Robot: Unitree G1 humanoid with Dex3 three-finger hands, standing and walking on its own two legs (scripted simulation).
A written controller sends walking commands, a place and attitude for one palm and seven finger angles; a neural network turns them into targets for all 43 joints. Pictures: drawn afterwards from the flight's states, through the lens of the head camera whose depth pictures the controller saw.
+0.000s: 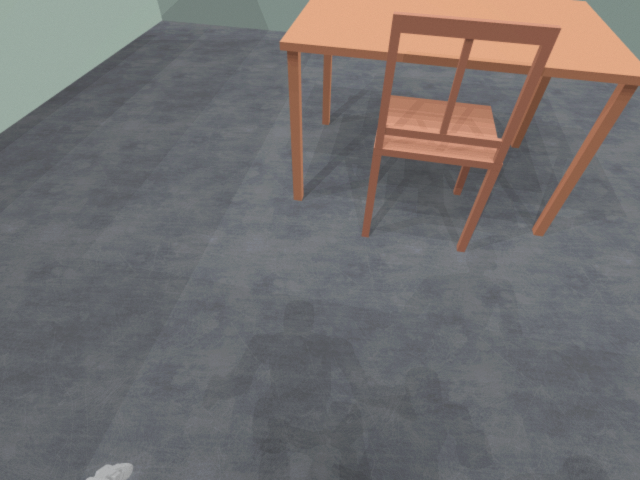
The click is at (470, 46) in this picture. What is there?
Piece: chair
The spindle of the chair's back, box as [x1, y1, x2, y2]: [440, 39, 473, 134]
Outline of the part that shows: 473,39 464,40 440,128 440,133 446,133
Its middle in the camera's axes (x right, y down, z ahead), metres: +0.41 -0.46 +1.19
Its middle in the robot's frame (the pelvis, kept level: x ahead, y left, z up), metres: +1.21 -0.35 -0.07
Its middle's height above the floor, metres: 0.70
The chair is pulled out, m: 0.00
